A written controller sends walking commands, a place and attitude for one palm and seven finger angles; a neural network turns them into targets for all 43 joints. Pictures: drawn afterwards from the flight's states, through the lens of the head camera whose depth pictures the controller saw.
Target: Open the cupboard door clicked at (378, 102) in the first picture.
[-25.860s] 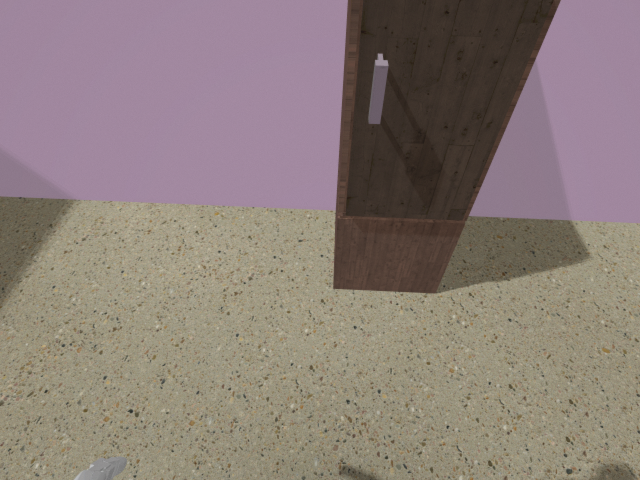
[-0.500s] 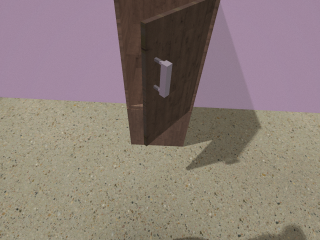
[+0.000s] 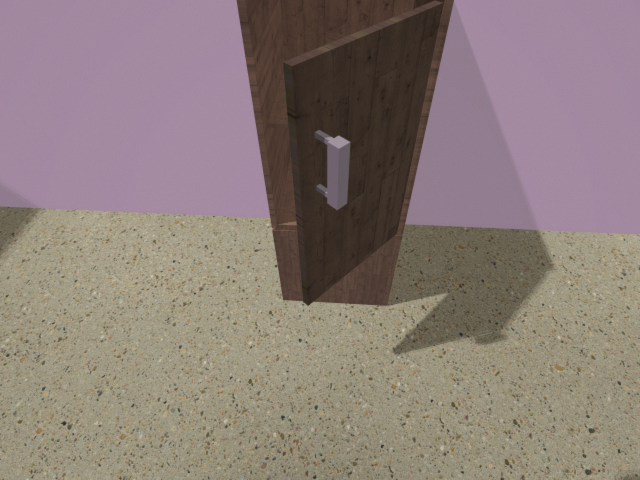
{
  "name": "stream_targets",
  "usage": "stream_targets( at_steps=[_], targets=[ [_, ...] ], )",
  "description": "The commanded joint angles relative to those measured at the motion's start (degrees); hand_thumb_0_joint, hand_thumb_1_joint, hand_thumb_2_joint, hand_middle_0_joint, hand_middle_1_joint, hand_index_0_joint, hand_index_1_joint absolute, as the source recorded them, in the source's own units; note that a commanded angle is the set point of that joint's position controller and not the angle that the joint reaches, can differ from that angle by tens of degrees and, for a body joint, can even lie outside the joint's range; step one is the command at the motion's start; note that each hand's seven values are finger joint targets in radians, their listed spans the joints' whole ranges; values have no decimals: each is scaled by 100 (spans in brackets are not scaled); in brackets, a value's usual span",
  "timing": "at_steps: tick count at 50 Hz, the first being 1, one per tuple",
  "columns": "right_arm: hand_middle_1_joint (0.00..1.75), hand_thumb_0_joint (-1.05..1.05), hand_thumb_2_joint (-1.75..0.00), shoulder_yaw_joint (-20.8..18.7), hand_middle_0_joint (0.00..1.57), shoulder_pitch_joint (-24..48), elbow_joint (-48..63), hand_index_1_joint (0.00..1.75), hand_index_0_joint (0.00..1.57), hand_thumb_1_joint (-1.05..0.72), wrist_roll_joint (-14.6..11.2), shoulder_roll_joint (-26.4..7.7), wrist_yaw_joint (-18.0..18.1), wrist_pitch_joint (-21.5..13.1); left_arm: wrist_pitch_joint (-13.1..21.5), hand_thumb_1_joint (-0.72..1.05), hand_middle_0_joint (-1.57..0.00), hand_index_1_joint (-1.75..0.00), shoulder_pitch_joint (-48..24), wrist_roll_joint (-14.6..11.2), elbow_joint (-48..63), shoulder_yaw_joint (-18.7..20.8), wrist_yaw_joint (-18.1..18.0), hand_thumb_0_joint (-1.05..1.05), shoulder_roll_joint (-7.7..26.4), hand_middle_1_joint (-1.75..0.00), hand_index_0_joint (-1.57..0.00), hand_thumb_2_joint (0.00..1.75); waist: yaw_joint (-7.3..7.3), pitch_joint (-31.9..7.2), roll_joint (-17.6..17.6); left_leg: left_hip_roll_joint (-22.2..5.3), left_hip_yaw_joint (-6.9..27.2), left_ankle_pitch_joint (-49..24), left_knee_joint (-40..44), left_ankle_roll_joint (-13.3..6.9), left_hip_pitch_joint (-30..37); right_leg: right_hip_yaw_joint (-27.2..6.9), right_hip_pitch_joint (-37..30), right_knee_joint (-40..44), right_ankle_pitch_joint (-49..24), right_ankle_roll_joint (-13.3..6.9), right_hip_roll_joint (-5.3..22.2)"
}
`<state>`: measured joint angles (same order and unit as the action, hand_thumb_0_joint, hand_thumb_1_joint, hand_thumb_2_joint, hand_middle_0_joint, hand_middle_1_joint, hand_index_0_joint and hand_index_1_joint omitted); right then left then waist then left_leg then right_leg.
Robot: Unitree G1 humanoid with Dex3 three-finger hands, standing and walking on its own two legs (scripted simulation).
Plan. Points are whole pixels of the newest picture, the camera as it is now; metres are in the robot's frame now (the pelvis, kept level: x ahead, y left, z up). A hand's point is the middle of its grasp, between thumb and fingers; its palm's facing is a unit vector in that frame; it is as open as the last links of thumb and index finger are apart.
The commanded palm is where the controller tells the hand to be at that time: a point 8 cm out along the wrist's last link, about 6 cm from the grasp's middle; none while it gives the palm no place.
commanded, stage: let the arm hang, fingers relaxed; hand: left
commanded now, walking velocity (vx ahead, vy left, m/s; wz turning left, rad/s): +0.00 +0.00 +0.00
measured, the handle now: (329, 169) +0.58 +0.02 +0.07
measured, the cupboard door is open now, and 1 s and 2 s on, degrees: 48 48 48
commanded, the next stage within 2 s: look to check the result in 0.30 s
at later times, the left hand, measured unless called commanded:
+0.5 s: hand out of the picture +0.01 +0.15 -0.18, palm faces +0.06 -0.98 -0.20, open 7.4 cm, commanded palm none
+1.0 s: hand out of the picture +0.02 +0.15 -0.18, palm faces +0.04 -0.98 -0.18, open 7.4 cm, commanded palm none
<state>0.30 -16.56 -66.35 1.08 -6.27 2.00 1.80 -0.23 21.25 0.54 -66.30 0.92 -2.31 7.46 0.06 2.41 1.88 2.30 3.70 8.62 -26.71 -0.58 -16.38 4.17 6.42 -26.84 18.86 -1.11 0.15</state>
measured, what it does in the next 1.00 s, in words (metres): stands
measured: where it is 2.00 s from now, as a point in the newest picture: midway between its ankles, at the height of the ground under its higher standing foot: outside the picture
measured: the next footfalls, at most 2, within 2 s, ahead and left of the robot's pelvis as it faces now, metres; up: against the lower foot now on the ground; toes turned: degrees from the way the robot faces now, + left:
left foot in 1.88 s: +0.12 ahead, +0.09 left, +0.00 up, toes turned -29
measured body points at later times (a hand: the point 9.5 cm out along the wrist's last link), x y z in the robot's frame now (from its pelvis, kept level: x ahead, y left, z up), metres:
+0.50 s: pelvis +0.03 -0.02 +0.00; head +0.04 -0.02 +0.45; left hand +0.01 +0.20 -0.16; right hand +0.02 -0.24 -0.16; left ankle +0.06 +0.11 -0.74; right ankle -0.05 -0.10 -0.74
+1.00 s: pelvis +0.03 -0.02 +0.00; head +0.05 -0.02 +0.45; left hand +0.02 +0.20 -0.16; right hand +0.04 -0.25 -0.16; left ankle +0.06 +0.11 -0.74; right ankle -0.05 -0.10 -0.74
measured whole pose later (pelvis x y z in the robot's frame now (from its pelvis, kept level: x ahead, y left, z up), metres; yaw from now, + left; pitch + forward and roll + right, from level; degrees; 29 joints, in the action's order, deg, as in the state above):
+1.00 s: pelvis +0.03 -0.02 +0.00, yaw -1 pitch -2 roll +0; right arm 0.1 -12.7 -66.0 0.9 -8.8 2.9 0.6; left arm 0.3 16.9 0.4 -64.7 1.1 -2.3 7.6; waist -0.2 3.2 -0.4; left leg 0.8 3.4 11.6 -25.8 0.8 -12.4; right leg 3.6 1.1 -22.2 19.4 -2.3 -1.3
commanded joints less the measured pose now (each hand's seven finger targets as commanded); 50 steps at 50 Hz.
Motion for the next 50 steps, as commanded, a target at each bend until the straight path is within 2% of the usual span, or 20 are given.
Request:
stream_targets(
  at_steps=[1,5,7,11,14,18,29,32,46,50],
  targets=[
    [30,0,-90,-87,20,-339,143,30,20,-90,13,-535,19,-109,34,90,-20,-30,447,-17,104,78,-20,0,491,-30,-20,90,29,461,-319,-495,437,-96,403,-195,128,-500,680,776,60,-194,529],
    [30,0,-90,-76,20,-293,144,30,20,-90,22,-527,26,-148,45,90,-20,-30,350,-22,149,108,-19,0,510,-30,-20,90,-10,405,-157,-496,428,-373,362,-191,82,-481,491,726,-205,-192,548],
    [30,0,-90,-76,20,-257,163,30,20,-90,10,-516,32,-162,63,90,-20,-30,329,-18,172,121,-26,0,506,-30,-20,90,-29,349,-278,-503,391,-576,273,-194,149,-460,417,764,-441,-183,569],
    [30,0,-90,-73,20,-199,164,30,20,-90,21,-546,46,-169,64,90,-20,-30,199,-29,190,122,-25,0,512,-30,-20,90,-9,364,-38,-524,382,-758,268,-175,201,-496,350,751,-723,-180,584],
    [30,0,-90,-82,20,-183,179,30,20,-90,14,-561,56,-167,68,90,-20,-30,183,-30,209,122,-28,0,523,-30,-20,90,-1,325,-242,-528,332,-847,199,-165,251,-485,270,772,-1012,-160,597],
    [30,0,-90,-88,20,-126,206,30,20,-90,3,-621,72,-184,81,90,-20,-30,139,-29,233,129,-31,0,549,-30,-20,90,3,106,-181,-561,303,-1136,158,-173,408,-475,103,697,-1505,-140,606],
    [30,0,-90,-89,20,12,192,30,20,-90,-4,-717,87,-174,76,90,-20,-30,144,-27,210,109,-28,0,577,-30,-20,90,8,157,-279,-594,250,-1141,194,-176,577,-495,88,803,-1618,-111,596],
    [30,0,-90,-88,20,50,199,30,20,-90,-20,-742,91,-177,84,90,-20,-30,173,-26,218,117,-32,0,606,-30,-20,90,-15,101,-389,-583,206,-1182,152,-179,618,-464,22,808,-1864,-74,598],
    [30,0,-90,-82,20,89,192,30,20,-90,-12,-793,98,-202,83,90,-20,-30,111,-31,244,113,-22,0,647,-30,-20,90,-14,161,-205,-600,229,-1226,258,-176,629,-508,-43,874,-1791,-73,590],
    [30,0,-90,-97,20,81,179,30,20,-90,-7,-782,99,-191,74,90,-20,-30,102,-29,244,108,-20,0,634,-30,-20,90,-11,184,-251,-621,180,-1143,256,-158,688,-551,32,901,-1754,-78,577]
  ],
)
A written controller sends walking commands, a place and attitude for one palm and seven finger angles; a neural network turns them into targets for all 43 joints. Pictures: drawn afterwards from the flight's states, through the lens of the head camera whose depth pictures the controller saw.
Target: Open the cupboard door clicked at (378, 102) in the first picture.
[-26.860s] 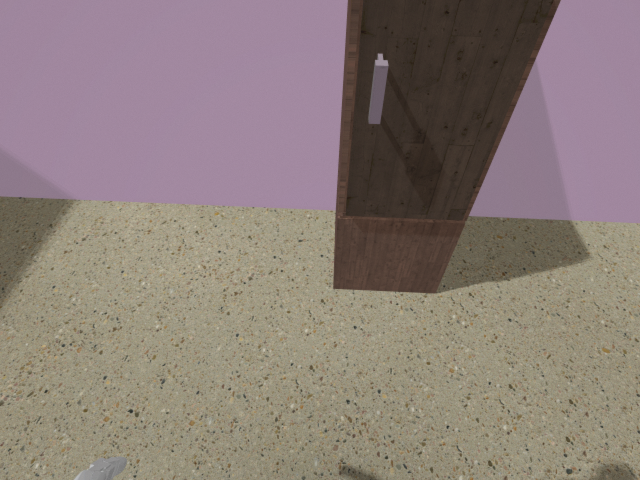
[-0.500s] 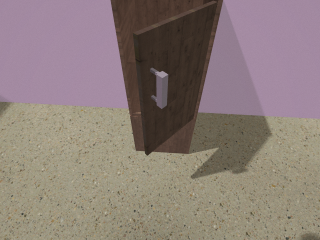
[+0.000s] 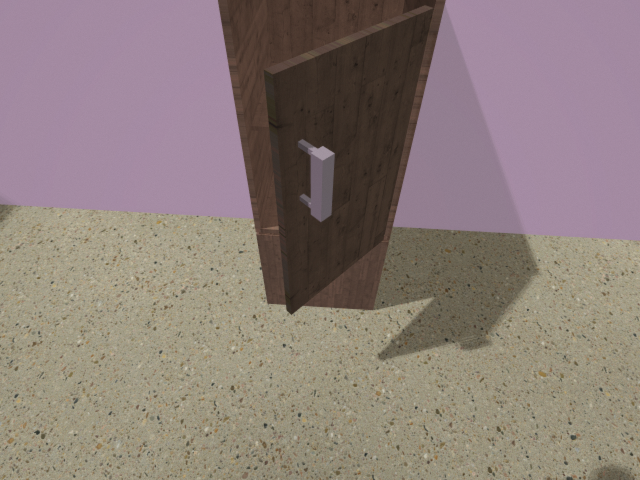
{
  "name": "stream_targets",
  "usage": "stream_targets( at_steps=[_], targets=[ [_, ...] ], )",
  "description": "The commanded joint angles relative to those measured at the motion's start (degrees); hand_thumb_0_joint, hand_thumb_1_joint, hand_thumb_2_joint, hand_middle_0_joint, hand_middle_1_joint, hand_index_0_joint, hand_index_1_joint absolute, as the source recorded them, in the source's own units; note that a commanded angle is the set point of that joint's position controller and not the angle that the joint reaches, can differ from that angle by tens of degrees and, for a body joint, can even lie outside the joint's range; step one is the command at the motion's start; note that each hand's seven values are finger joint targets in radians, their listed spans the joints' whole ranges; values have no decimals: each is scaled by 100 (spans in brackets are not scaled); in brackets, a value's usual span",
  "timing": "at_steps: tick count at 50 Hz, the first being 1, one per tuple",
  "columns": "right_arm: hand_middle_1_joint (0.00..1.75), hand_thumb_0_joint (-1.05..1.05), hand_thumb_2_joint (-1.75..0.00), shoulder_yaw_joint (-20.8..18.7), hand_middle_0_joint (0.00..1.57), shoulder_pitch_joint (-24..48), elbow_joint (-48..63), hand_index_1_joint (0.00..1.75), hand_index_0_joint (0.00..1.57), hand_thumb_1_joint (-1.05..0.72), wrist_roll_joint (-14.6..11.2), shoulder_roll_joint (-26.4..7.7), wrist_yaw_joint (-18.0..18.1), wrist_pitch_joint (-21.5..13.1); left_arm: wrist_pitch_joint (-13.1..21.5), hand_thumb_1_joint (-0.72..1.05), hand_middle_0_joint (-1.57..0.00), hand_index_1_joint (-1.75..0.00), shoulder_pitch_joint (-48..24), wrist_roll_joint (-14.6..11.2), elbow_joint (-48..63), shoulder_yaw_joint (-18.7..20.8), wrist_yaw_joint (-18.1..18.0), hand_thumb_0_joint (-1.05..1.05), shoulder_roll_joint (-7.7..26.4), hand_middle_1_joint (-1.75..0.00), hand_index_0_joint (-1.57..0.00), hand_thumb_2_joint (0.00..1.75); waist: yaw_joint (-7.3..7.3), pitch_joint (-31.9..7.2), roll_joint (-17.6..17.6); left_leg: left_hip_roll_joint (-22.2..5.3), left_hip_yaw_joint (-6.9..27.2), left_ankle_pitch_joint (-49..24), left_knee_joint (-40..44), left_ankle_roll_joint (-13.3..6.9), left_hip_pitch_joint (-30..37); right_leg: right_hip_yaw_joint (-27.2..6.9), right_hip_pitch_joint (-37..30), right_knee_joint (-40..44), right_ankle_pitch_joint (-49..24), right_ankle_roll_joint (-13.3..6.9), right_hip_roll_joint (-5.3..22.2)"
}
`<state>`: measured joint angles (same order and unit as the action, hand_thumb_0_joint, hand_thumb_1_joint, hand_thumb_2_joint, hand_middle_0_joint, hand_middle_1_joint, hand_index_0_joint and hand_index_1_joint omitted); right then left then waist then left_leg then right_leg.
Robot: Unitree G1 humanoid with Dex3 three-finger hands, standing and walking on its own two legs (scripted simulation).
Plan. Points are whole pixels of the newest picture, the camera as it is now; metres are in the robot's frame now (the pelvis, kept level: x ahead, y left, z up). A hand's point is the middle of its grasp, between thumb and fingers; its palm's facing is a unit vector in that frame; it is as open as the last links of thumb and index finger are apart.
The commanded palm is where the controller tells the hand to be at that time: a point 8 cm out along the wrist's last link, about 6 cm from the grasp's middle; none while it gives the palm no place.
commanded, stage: walk to a spot facing it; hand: left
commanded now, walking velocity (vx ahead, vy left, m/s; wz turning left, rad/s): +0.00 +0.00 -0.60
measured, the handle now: (312, 180) +0.54 +0.05 +0.06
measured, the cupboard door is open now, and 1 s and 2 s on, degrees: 48 48 48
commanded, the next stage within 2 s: none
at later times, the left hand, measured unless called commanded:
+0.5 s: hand out of the picture +0.05 +0.19 -0.17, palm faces -0.14 -0.94 -0.31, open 7.4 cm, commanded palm none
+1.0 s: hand out of the picture +0.14 +0.19 -0.18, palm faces -0.41 -0.89 -0.21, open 7.4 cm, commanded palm none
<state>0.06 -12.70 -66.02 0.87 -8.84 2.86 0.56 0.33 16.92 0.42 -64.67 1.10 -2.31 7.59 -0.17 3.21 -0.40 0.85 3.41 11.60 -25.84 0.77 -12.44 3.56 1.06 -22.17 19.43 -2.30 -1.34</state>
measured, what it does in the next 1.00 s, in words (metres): steps on the spot, turning right: left foot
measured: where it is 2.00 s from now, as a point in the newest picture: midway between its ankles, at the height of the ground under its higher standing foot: outside the picture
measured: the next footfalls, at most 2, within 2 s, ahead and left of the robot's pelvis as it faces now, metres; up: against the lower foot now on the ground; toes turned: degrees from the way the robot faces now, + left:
left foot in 0.88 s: +0.08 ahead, +0.11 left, +0.00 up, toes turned -28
right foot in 1.26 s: -0.06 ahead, -0.12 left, +0.00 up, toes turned -43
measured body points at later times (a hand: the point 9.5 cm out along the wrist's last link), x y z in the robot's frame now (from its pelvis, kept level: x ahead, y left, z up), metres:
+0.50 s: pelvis -0.03 -0.01 -0.01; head +0.01 -0.05 +0.43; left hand +0.06 +0.24 -0.15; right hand -0.04 -0.27 -0.18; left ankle +0.00 +0.13 -0.70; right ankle -0.08 -0.09 -0.74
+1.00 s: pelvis -0.01 +0.02 -0.01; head +0.06 +0.03 +0.44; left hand +0.16 +0.23 -0.17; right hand -0.02 -0.24 -0.13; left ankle +0.05 +0.13 -0.74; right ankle -0.10 -0.08 -0.67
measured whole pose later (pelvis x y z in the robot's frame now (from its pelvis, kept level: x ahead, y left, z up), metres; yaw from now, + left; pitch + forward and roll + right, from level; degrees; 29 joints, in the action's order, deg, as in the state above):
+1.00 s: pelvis -0.01 +0.02 -0.01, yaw -30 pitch +1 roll -1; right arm -0.9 -7.3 -49.9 1.6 -10.0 2.5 0.3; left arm -3.5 11.7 1.7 -52.7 5.8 0.7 14.9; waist -2.9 6.4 -3.2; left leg -2.5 -1.4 17.6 -32.6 -0.2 -16.0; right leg -3.3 26.8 -61.1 28.2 2.4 -2.5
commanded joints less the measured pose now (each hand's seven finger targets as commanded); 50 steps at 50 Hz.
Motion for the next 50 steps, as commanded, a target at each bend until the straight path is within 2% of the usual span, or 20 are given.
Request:
stream_targets(
  at_steps=[1,9,15,17,19,20,21,22,24,26,36,39,41,42,43,44,45,46,47,50],
  targets=[
    [30,0,-90,-92,20,-320,142,30,20,-90,19,-525,27,-48,-8,90,-20,-30,530,-13,97,114,-20,0,625,-30,-20,90,15,151,-101,-503,163,-1428,94,-286,280,-536,628,383,-1914,34,724],
    [30,0,-90,-355,20,-317,539,30,20,-90,49,-826,106,62,-219,90,-20,-30,178,50,570,401,82,0,875,-30,-20,90,76,71,106,-855,-11,-717,-171,-294,0,-1005,1118,-323,-1643,-147,573],
    [30,0,-90,-510,20,-375,866,30,20,-90,104,-1254,100,-9,-310,90,-20,-30,-28,68,941,442,232,0,696,-30,-20,90,55,-200,1221,-2148,1088,-335,938,-1131,78,-420,1884,-2431,1060,102,24],
    [30,0,-90,-508,20,-163,997,30,20,-90,110,-1276,88,-35,-307,90,-20,-30,-6,65,1011,445,280,0,631,-30,-20,90,-83,-428,977,-2244,804,-612,799,-1144,-39,-504,1654,-2530,1135,85,216],
    [30,0,-90,-529,20,163,1136,30,20,-90,105,-1319,65,-6,-275,90,-20,-30,388,63,935,467,308,0,660,-30,-20,90,-329,-520,648,-1892,116,-639,151,-789,-501,-333,898,-1452,317,136,207],
    [30,0,-90,-518,20,338,1236,30,20,-90,61,-1226,41,33,-242,90,-20,-30,684,92,868,506,289,0,871,-30,-20,90,-493,-364,-66,-1414,-320,-114,-652,-460,-1000,-584,497,-342,-499,135,324],
    [30,0,-90,-482,20,345,1396,30,20,-90,1,-779,-4,76,-179,90,-20,-30,652,181,920,625,204,0,1536,-30,-20,90,-426,-127,-2058,-383,-1126,1464,-2146,113,-2065,-2790,301,816,-989,-244,1731],
    [30,0,-90,-485,20,641,1537,30,20,-90,43,-901,-60,110,-192,90,-20,-30,587,111,999,647,151,0,1816,-30,-20,90,-561,11,-1723,-257,-666,2195,-3186,153,-2167,-3222,776,813,-1693,-725,2309],
    [30,0,-90,-516,20,744,1464,30,20,-90,31,-838,-54,118,-174,90,-20,-30,52,118,1110,605,94,0,1529,-30,-20,90,-237,154,-997,-386,-148,1719,-3937,139,-2421,-2846,726,284,-2523,-1007,1748],
    [30,0,-90,-477,20,673,1449,30,20,-90,22,-750,-77,90,-105,90,-20,-30,24,94,1171,567,71,0,1392,-30,-20,90,-166,-175,-594,-413,-197,1390,-3922,215,-2329,-2384,294,-68,-3593,-971,1496],
    [30,0,-90,-456,20,1116,1832,30,20,-90,-55,-768,-61,83,-137,90,-20,-30,247,126,1333,620,74,0,1541,-30,-20,90,-290,-351,-827,-136,-209,1401,-2784,240,-1857,-2824,141,-148,-3797,-943,1225],
    [30,0,-90,-446,20,938,1882,30,20,-90,-90,-740,-45,21,-157,90,-20,-30,46,141,1442,655,74,0,1589,-30,-20,90,-178,-514,-803,-52,-213,1353,-1941,189,-1324,-2967,322,-343,-3904,-889,1147],
    [30,0,-90,-430,20,532,1794,30,20,-90,-101,-772,-18,-23,-178,90,-20,-30,-200,101,1512,639,88,0,1536,-30,-20,90,32,-595,-752,-1,-216,739,-758,146,-453,-2868,780,-633,-3800,-607,882],
    [30,0,-90,-454,20,210,1697,30,20,-90,-102,-876,1,-66,-188,90,-20,-30,-336,75,1549,598,93,0,1428,-30,-20,90,198,-719,-526,-223,-108,88,82,100,505,-2635,1397,-952,-3195,-323,614],
    [30,0,-90,-521,20,-49,1686,30,20,-90,-10,-1403,38,-141,-196,90,-20,-30,-200,9,1674,546,132,0,1114,-30,-20,90,228,-944,798,-1526,1219,-561,673,-360,1519,-1981,2587,-1657,-1139,48,-110],
    [30,0,-90,-569,20,-219,1750,30,20,-90,44,-1753,54,-128,-177,90,-20,-30,-224,21,1815,495,197,0,1002,-30,-20,90,181,-803,1835,-2875,2285,-1797,823,-1130,1492,-875,3187,-3050,1830,394,-323],
    [30,0,-90,-537,20,-138,1900,30,20,-90,84,-1777,65,-76,-169,90,-20,-30,-257,76,1910,531,260,0,1157,-30,-20,90,182,-536,988,-3102,2249,-1045,848,-1497,511,-815,3053,-3895,1771,471,55],
    [30,0,-90,-462,20,-107,1825,30,20,-90,138,-1525,43,-114,-206,90,-20,-30,-510,175,1763,561,286,0,1157,-30,-20,90,126,-323,1062,-2458,1925,-1481,847,-1240,336,-832,3150,-4402,1370,497,-25],
    [30,0,-90,-392,20,84,1888,30,20,-90,113,-1427,41,-117,-222,90,-20,-30,-431,151,1734,554,312,0,1156,-30,-20,90,-8,-283,1356,-2264,1319,-1809,700,-1082,214,-783,3225,-4672,1116,514,138],
    [30,0,-90,-394,20,79,1911,30,20,-90,94,-1312,44,-134,-268,90,-20,-30,-599,78,1762,471,421,0,979,-30,-20,90,-22,-524,1063,-1763,179,-2843,426,-901,670,-406,3136,-4267,672,601,255]
  ],
)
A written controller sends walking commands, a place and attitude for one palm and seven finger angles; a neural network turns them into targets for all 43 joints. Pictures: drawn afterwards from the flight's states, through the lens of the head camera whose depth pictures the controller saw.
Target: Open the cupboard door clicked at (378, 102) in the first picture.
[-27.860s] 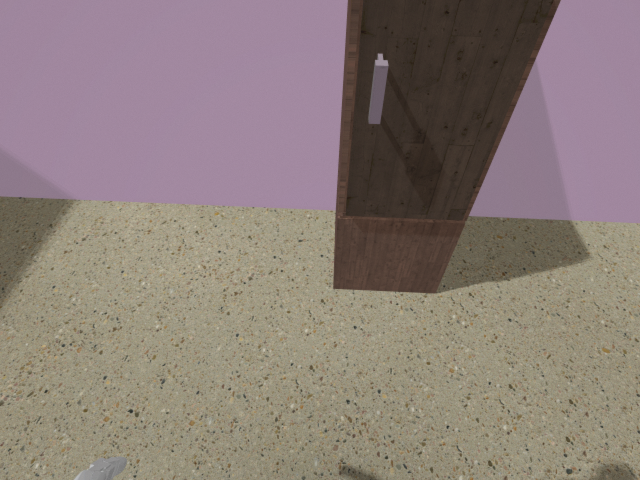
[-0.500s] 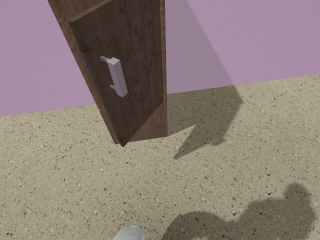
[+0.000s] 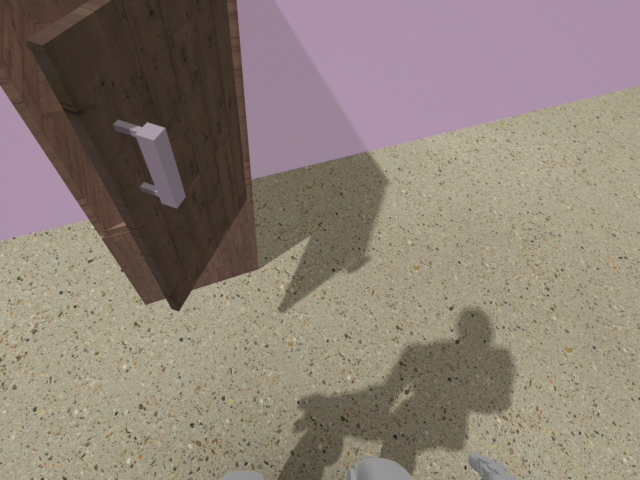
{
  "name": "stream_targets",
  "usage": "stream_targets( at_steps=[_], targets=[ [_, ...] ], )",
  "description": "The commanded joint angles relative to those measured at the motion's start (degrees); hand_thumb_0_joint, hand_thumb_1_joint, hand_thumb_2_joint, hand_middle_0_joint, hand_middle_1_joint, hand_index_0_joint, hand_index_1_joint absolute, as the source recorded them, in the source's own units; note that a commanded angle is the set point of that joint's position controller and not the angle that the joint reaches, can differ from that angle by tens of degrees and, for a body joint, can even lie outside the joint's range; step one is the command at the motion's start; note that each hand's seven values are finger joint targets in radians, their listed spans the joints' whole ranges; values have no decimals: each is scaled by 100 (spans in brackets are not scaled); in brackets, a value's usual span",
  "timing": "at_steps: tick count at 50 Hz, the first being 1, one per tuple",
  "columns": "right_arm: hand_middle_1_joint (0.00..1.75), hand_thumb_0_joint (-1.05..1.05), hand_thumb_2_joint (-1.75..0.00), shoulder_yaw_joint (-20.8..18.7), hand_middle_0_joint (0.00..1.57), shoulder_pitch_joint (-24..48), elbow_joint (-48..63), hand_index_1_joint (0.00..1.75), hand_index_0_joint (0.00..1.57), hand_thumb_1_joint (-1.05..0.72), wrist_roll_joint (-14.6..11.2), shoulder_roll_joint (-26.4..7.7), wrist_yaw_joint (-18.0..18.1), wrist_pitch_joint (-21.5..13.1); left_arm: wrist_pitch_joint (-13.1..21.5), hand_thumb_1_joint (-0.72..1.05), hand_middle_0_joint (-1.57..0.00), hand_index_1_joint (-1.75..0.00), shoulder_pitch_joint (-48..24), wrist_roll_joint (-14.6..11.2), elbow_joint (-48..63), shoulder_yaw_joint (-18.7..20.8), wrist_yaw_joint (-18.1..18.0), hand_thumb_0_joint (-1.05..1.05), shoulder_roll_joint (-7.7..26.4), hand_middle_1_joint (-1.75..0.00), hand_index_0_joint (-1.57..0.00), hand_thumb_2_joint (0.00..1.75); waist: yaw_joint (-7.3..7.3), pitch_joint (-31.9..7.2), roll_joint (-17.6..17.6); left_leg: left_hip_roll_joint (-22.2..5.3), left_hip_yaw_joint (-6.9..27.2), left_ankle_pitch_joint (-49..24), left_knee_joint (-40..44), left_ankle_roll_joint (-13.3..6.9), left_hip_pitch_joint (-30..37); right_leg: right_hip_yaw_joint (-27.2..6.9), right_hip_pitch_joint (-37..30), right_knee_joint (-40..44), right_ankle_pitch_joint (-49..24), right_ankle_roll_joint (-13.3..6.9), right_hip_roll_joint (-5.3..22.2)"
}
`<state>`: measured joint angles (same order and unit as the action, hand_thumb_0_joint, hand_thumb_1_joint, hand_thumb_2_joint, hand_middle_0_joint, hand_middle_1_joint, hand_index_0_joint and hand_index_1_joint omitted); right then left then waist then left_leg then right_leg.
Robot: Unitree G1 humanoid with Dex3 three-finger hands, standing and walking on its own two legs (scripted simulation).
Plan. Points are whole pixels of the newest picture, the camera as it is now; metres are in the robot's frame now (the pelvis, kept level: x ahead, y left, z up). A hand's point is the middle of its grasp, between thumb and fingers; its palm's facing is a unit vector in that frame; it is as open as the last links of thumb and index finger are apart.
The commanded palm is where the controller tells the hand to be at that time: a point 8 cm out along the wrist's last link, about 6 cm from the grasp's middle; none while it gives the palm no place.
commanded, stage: walk to a spot facing it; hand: left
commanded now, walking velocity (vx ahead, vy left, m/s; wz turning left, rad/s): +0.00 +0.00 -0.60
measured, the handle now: (149, 164) +0.46 +0.29 +0.07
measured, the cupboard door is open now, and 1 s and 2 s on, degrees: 48 48 48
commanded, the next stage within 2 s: none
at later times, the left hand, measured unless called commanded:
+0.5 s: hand (227, 447) +0.16 +0.14 -0.16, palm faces -0.33 -0.91 -0.24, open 7.4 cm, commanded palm none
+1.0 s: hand (334, 373) +0.28 +0.00 -0.16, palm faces -0.59 -0.77 -0.23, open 7.4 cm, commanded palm none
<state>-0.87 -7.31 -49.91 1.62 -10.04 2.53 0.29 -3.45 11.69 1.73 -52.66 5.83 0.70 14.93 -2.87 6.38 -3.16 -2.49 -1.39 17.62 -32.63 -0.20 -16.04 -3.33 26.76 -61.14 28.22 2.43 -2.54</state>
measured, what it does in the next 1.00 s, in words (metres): steps to the right, turning right: right foot, then left foot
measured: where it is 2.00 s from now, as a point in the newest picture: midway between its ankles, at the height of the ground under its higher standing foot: (450, 415)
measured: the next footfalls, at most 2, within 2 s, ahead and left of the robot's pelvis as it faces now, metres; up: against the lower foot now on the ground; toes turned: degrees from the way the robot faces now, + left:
right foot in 0.26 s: +0.02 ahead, -0.15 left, +0.00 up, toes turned -13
left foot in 0.56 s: +0.12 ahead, +0.09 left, +0.00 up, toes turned -20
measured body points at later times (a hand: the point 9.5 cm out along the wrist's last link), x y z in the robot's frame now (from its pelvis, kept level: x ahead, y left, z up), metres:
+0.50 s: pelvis +0.01 -0.02 +0.00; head +0.06 -0.03 +0.45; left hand +0.18 +0.19 -0.14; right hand -0.02 -0.29 -0.14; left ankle +0.05 +0.11 -0.70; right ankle -0.02 -0.14 -0.73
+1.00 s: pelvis +0.07 -0.09 -0.01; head +0.11 -0.13 +0.44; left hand +0.32 +0.04 -0.14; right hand -0.10 -0.28 -0.16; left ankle +0.10 +0.07 -0.67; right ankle +0.02 -0.18 -0.73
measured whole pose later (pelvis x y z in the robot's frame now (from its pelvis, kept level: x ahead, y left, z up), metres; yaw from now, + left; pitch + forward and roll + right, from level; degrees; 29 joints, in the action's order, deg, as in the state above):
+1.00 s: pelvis +0.07 -0.09 -0.01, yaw -38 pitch +0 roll +0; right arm -3.2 -18.9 -58.0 1.2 -13.8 0.1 1.5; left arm 1.4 8.3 1.4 -51.8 4.2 1.4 11.7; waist 1.7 5.5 1.8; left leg -7.8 -4.6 27.2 -62.4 3.4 -22.0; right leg 4.5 17.9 -34.4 16.9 -2.1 0.4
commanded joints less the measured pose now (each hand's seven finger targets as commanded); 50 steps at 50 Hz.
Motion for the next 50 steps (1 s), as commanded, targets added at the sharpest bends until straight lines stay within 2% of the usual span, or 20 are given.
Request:
stream_targets(
  at_steps=[1,7,10,11,12,13,15,18,25,26,27,28,29,33,40,43,44,45,46,50],
  targets=[
    [30,0,-90,-307,20,-553,266,30,20,-90,13,-1208,73,-102,96,90,-20,-30,-124,-64,571,-28,135,0,214,-30,-20,90,282,-905,1400,-1386,475,-3449,1065,-770,1100,376,432,-45,-234,134,400],
    [30,0,-90,-409,20,-890,111,30,20,-90,34,-1385,-13,-45,134,90,-20,-30,-435,-48,661,-92,169,0,179,-30,-20,90,458,-763,1554,-1573,70,-2970,909,-678,878,830,-430,1696,-273,-50,276],
    [30,0,-90,-445,20,-838,98,30,20,-90,-8,-1437,-46,-15,189,90,-20,-30,-60,-58,511,-60,141,0,325,-30,-20,90,218,-893,1280,-1456,-178,-2584,211,-315,478,901,-1536,3093,-1338,-235,205],
    [30,0,-90,-438,20,-758,150,30,20,-90,-53,-1327,-85,-2,233,90,-20,-30,321,-41,411,-2,94,0,608,-30,-20,90,16,-1012,658,-1234,-463,-1752,-528,-14,-152,384,-2402,3672,-2281,-427,608],
    [30,0,-90,-324,20,-716,373,30,20,-90,-107,-810,-133,17,313,90,-20,-30,604,24,334,144,-12,0,1321,-30,-20,90,-97,-1154,-1439,-352,-1040,922,-1883,375,-1613,-1732,-3329,4170,-4001,-1015,2200],
    [30,0,-90,-300,20,-389,460,30,20,-90,-105,-973,-85,76,282,90,-20,-30,874,-64,267,156,-92,0,1586,-30,-20,90,-364,-1095,-1331,-197,-282,2098,-2827,382,-1833,-2116,-2862,4127,-4651,-1619,2699],
    [30,0,-90,-341,20,-293,356,30,20,-90,-104,-967,-58,103,231,90,-20,-30,323,-27,361,129,-194,0,1187,-30,-20,90,-76,-893,-1483,-312,215,1496,-3398,360,-2146,-1875,-2570,3975,-3809,-1595,2035],
    [30,0,-90,-326,20,-475,158,30,20,-90,-109,-795,-109,115,227,90,-20,-30,-165,-13,533,59,-204,0,950,-30,-20,90,222,-953,-529,-193,22,957,-2734,441,-1341,-1184,-2002,3798,-3933,-1344,1580],
    [30,0,-90,-324,20,-1042,57,30,20,-90,-117,-752,-69,31,158,90,-20,-30,-429,-39,584,76,-115,0,919,-30,-20,90,514,-817,-664,204,-143,35,-166,350,253,-1534,-907,3693,-2312,-978,1096],
    [30,0,-90,-343,20,-1330,-5,30,20,-90,-95,-934,-41,-33,137,90,-20,-30,-496,-70,637,37,-93,0,746,-30,-20,90,664,-910,-235,-30,85,21,660,259,1040,-1418,-267,3412,-1312,-751,831],
    [30,0,-90,-439,20,-1578,-35,30,20,-90,0,-1443,-26,-89,116,90,-20,-30,-411,-98,760,-54,-32,0,357,-30,-20,90,733,-946,1373,-1290,1647,1100,1551,-170,1646,-722,763,2269,308,-435,34],
    [30,0,-90,-499,20,-1859,10,30,20,-90,83,-1909,21,-128,143,90,-20,-30,-597,-95,987,-74,35,0,265,-30,-20,90,859,-874,2124,-2610,3202,1938,2315,-886,1465,223,1300,754,957,-162,-200],
    [30,0,-90,-497,20,-1687,81,30,20,-90,93,-1891,-12,-162,209,90,-20,-30,-869,-25,1053,0,120,0,394,-30,-20,90,834,-548,1355,-2778,3346,2235,2447,-1189,840,-61,1274,36,551,-230,299],
    [30,0,-90,-313,20,-1127,102,30,20,-90,53,-1188,-26,-275,217,90,-20,-30,-692,14,718,-12,312,0,156,-30,-20,90,431,-307,1408,-1558,869,434,2120,-548,767,364,1131,-181,-810,-72,608],
    [30,0,-90,-402,20,-1706,-194,30,20,-90,67,-1264,-123,-287,301,90,-20,-30,-1086,1,773,-117,353,0,-41,-30,-20,90,673,-360,1311,-1725,-272,-92,1869,-525,758,989,29,1977,-745,-158,515],
    [30,0,-90,-405,20,-1461,-177,30,20,-90,53,-1286,-163,-251,377,90,-20,-30,-382,9,525,-42,320,0,121,-30,-20,90,260,-678,972,-1586,-699,-224,763,-276,386,1229,-1476,3038,-1066,-328,259],
    [30,0,-90,-373,20,-1254,-97,30,20,-90,-9,-1159,-209,-263,439,90,-20,-30,524,19,225,53,259,0,461,-30,-20,90,-216,-979,172,-1214,-1153,-519,-549,-35,-500,793,-2968,3462,-876,-594,432],
    [30,0,-90,-248,20,-861,217,30,20,-90,-130,-685,-276,-281,514,90,-20,-30,1472,36,-62,270,144,0,1281,-30,-20,90,-652,-1277,-1961,-321,-1592,1377,-2614,304,-2456,-2010,-4319,4307,-403,-1345,2191],
    [30,0,-90,-268,20,-287,445,30,20,-90,-67,-877,-239,-269,482,90,-20,-30,1723,-105,-124,304,46,0,1525,-30,-20,90,-753,-985,-1553,-232,-435,2031,-3633,302,-3168,-3086,-3958,4814,-736,-1775,2732],
    [30,0,-90,-336,20,-394,27,30,20,-90,-4,-790,-273,-192,550,90,-20,-30,248,-39,191,37,-81,0,617,-30,-20,90,181,-340,-601,-679,40,376,-3041,397,-2175,-1264,-1898,4938,-876,-1401,1824]
  ],
)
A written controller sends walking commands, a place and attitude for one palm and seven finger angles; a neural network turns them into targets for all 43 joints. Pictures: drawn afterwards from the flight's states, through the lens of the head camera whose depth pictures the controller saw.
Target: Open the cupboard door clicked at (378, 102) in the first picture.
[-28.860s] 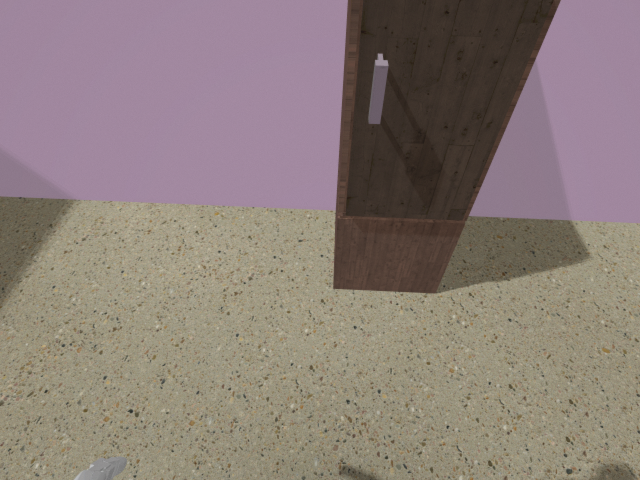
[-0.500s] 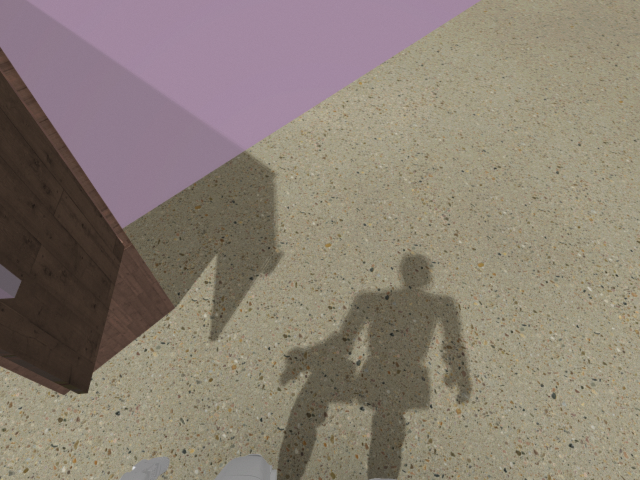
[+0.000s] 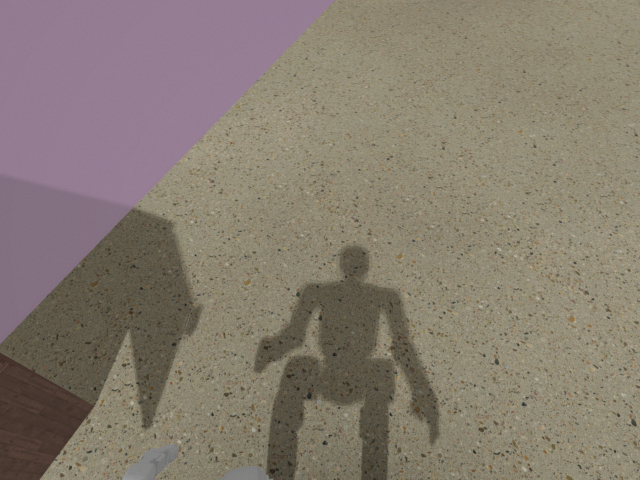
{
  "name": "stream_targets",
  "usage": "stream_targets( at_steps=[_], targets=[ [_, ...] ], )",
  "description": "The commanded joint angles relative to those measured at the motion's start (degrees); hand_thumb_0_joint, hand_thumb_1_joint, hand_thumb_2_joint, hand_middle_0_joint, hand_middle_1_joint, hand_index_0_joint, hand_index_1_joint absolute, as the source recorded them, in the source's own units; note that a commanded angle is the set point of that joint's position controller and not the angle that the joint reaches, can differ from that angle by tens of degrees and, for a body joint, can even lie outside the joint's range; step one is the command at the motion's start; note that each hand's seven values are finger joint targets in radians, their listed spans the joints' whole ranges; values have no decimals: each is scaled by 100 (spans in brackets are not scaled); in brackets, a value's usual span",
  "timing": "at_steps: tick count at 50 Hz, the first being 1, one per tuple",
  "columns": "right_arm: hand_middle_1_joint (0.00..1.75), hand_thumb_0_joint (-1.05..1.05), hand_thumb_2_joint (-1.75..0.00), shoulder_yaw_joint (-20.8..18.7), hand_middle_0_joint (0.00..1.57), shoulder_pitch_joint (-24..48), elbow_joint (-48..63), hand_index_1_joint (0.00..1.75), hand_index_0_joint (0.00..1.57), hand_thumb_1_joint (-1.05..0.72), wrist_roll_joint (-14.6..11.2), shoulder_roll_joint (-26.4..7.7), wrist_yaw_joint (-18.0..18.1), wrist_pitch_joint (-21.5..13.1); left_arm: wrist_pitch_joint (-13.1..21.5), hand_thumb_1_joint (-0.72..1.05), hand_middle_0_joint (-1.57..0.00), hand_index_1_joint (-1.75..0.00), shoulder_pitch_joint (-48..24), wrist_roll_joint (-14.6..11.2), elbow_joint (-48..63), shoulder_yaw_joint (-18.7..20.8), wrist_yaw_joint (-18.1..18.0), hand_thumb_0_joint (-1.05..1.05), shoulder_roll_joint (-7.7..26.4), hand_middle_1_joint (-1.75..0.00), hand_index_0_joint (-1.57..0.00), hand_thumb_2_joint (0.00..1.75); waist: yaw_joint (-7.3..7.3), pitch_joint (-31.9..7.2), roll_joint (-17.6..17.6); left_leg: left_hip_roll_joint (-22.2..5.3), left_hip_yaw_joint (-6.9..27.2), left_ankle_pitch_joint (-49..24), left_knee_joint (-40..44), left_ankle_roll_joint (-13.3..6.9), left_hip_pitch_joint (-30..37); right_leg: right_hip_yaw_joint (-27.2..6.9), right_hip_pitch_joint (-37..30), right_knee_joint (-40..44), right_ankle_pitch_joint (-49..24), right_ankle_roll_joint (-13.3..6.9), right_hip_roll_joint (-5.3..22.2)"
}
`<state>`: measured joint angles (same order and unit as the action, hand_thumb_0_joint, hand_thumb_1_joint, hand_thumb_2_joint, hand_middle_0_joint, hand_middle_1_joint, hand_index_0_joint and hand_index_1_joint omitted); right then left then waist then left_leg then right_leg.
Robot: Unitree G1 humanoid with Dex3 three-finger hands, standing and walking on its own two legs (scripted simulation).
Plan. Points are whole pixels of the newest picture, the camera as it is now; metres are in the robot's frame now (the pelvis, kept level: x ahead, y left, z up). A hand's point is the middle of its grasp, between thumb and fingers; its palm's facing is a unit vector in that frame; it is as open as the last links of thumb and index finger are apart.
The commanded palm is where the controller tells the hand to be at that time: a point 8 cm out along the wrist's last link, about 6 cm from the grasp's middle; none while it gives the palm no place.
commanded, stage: walk to a spot facing it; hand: left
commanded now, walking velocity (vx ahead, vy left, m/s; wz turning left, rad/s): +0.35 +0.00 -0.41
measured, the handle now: out of the picture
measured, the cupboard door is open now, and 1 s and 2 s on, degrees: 48 48 48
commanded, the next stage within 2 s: turn to face it in 1.20 s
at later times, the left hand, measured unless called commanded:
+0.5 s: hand (217, 350) +0.32 +0.19 -0.15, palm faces -0.20 -0.96 -0.17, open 7.4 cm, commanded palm none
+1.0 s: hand (287, 266) +0.50 +0.09 -0.16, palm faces -0.26 -0.95 -0.19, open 7.2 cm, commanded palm none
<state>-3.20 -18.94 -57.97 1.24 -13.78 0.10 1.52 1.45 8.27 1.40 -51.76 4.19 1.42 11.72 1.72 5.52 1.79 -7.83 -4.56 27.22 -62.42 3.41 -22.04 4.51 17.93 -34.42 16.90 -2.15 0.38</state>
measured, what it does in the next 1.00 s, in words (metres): walks ahead, turning right: left foot, then right foot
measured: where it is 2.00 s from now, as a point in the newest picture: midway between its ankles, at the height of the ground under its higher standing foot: (393, 305)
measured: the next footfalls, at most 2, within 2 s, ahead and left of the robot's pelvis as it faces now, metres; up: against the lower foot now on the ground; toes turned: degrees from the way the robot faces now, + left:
left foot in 0.26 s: +0.25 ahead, +0.13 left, +0.00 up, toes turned -2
right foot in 0.68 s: +0.36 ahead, -0.17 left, +0.00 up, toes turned -23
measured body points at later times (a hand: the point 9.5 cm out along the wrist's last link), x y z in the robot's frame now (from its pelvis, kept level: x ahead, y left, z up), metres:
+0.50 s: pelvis +0.21 +0.01 +0.02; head +0.24 +0.02 +0.47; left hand +0.33 +0.24 -0.14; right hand +0.16 -0.22 -0.12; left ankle +0.21 +0.13 -0.73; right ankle +0.21 -0.13 -0.66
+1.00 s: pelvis +0.42 -0.09 +0.01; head +0.45 -0.09 +0.46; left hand +0.51 +0.14 -0.15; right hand +0.41 -0.33 -0.13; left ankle +0.57 +0.00 -0.70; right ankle +0.32 -0.16 -0.73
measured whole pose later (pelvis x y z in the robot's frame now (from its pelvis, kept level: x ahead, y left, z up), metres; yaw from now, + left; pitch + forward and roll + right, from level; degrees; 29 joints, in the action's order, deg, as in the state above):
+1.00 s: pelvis +0.42 -0.09 +0.01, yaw -18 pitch +0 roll -1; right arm -3.2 -10.7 -58.5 1.3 -9.2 -1.3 -1.7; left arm 3.9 16.0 1.4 -62.0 3.7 0.1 11.1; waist 0.5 3.5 -0.5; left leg -6.6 -5.6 12.2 -39.4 2.0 -28.6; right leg 6.0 2.2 -20.6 18.1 -2.1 -1.2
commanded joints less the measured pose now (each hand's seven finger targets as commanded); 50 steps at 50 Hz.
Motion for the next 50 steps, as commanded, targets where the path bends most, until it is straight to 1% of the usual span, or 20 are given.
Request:
stream_targets(
  at_steps=[1,8,11,13,14,17,19,21,27,29,31,32,33,34,35,36,37,39,48,50],
  targets=[
    [30,0,-90,-101,20,613,757,30,20,-90,41,-340,-42,-283,103,90,-20,-30,512,11,101,196,-140,0,893,-30,-20,90,-170,-280,-1050,-58,269,-726,239,51,-1287,-1779,-848,2251,-53,-910,1400],
    [30,0,-90,-94,20,883,884,30,20,-90,-6,-231,-95,-435,168,90,-20,-30,635,7,-159,234,-47,0,1042,-30,-20,90,-152,-271,-902,412,33,-1276,2334,-30,-208,-1639,-717,1986,-176,-835,1169],
    [30,0,-90,-157,20,-39,548,30,20,-90,17,-557,4,-558,128,90,-20,-30,435,-36,-140,198,-64,0,786,-30,-20,90,332,-510,-177,426,147,-1448,3499,-145,1784,-1340,145,806,-243,-503,666],
    [30,0,-90,-346,20,-1454,295,30,20,-90,177,-1510,132,-570,134,90,-20,-30,693,-79,53,82,6,0,273,-30,-20,90,710,-1376,1903,-2056,3563,-18,4820,-1225,3380,-270,1960,-2782,1863,-1,-499],
    [30,0,-90,-305,20,-1182,370,30,20,-90,145,-1366,118,-508,181,90,-20,-30,351,-4,173,101,12,0,406,-30,-20,90,629,-946,1055,-2211,3778,733,5024,-1516,2607,-687,2256,-3598,1629,-115,-69],
    [30,0,-90,-101,20,-187,540,30,20,-90,94,-545,129,-591,132,90,-20,-30,195,69,-7,108,123,0,295,-30,-20,90,47,-93,862,-1463,2079,-107,5211,-1006,1311,-699,2317,-3957,80,32,535],
    [30,0,-90,-58,20,-347,413,30,20,-90,68,-403,150,-689,38,90,-20,-30,244,76,-64,56,162,0,139,-30,-20,90,-24,-392,480,-1170,1200,-1710,5104,-967,1584,-575,2137,-3386,-188,148,549],
    [30,0,-90,-71,20,-438,309,30,20,-90,46,-434,133,-690,-20,90,-20,-30,228,67,-55,6,170,0,38,-30,-20,90,-61,-593,501,-1020,484,-2145,5083,-963,1717,-387,1866,-2604,-317,192,561],
    [30,0,-90,-74,20,-757,62,30,20,-90,101,-439,41,-565,-4,90,-20,-30,-532,58,137,-47,169,0,59,-30,-20,90,121,-133,537,-1033,-137,-1991,5137,-956,1447,127,1073,-606,-483,109,367],
    [30,0,-90,-59,20,-775,-11,30,20,-90,114,-456,45,-535,11,90,-20,-30,-548,57,111,-28,164,0,109,-30,-20,90,46,-127,465,-1078,-217,-2175,4922,-908,1403,219,592,-286,-503,32,284],
    [30,0,-90,-31,20,-753,-66,30,20,-90,84,-531,45,-495,57,90,-20,-30,57,55,-127,7,124,0,266,-30,-20,90,-288,-375,216,-898,-460,-3077,4035,-740,1299,488,-526,210,-488,-114,-9],
    [30,0,-90,-6,20,-619,-64,30,20,-90,37,-440,14,-495,120,90,-20,-30,928,65,-413,87,73,0,521,-30,-20,90,-716,-748,-127,-602,-738,-3380,2833,-551,697,153,-1876,441,-373,-331,76],
    [30,0,-90,59,20,-567,57,30,20,-90,-58,-162,-32,-539,186,90,-20,-30,1932,91,-709,271,-22,0,1138,-30,-20,90,-1092,-1380,-1329,24,-1173,-2197,998,-280,-773,-1730,-3424,861,193,-858,1417],
    [30,0,-90,67,20,-230,287,30,20,-90,-92,-64,-10,-563,173,90,-20,-30,2329,-52,-829,349,-78,0,1572,-30,-20,90,-1147,-1503,-1904,540,-628,858,-667,-179,-1850,-3634,-3768,1812,-477,-1438,2563],
    [30,0,-90,-15,20,87,240,30,20,-90,-75,-219,4,-553,155,90,-20,-30,1952,-84,-772,313,-139,0,1485,-30,-20,90,-1029,-1197,-1561,209,96,501,-1269,-238,-2133,-3437,-3182,1889,-299,-1446,2477],
    [30,0,-90,-47,20,308,246,30,20,-90,-60,-174,19,-538,140,90,-20,-30,1470,-81,-649,229,-174,0,1123,-30,-20,90,-784,-783,-1291,-9,296,-48,-1240,-219,-2170,-2882,-2497,1973,-374,-1260,2255],
    [30,0,-90,-53,20,259,133,30,20,-90,-25,-119,14,-483,130,90,-20,-30,967,-79,-524,144,-211,0,817,-30,-20,90,-488,-518,-907,-245,412,-390,-801,-200,-1784,-2171,-1773,2102,-377,-1100,2026],
    [30,0,-90,-2,20,-84,-76,30,20,-90,35,151,-18,-361,218,90,-20,-30,607,-22,-467,42,-196,0,493,-30,-20,90,-115,-275,-916,-212,204,-699,52,-100,-1060,-1205,-832,2298,-858,-872,1603],
    [30,0,-90,-41,20,805,277,30,20,-90,-1,110,-177,-452,351,90,-20,-30,956,-26,-807,38,-133,0,637,-30,-20,90,-154,-57,-836,157,-122,-1616,2485,-210,-558,-814,-1226,2183,-1202,-735,1413],
    [30,0,-90,-69,20,769,237,30,20,-90,12,12,-156,-487,330,90,-20,-30,1014,-39,-880,36,-142,0,656,-30,-20,90,-32,-24,-702,322,-270,-1669,2902,-272,-2,-750,-1168,1849,-1589,-642,1369]
  ],
)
